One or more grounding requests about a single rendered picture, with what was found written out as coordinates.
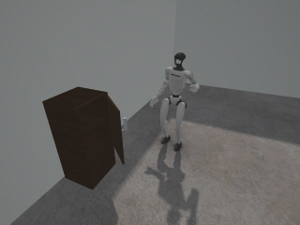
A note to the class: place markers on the right robot forearm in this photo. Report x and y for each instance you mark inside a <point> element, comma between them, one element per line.
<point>161,90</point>

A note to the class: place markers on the cupboard door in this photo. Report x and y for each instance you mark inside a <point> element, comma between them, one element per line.
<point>116,129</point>

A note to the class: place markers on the robot right upper arm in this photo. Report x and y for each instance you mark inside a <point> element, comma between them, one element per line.
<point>167,75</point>

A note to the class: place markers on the robot left upper arm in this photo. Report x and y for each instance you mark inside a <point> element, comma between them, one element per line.
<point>189,75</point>

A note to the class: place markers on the robot right shin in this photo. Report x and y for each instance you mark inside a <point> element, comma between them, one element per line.
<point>165,130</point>

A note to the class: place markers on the robot right hand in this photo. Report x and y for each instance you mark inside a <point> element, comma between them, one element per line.
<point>153,101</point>

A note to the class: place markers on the robot right thigh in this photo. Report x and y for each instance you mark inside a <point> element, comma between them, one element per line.
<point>164,111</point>

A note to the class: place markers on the robot left hand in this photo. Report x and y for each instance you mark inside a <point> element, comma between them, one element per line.
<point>193,89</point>

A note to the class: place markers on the handle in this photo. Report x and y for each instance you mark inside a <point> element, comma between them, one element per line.
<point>125,124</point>

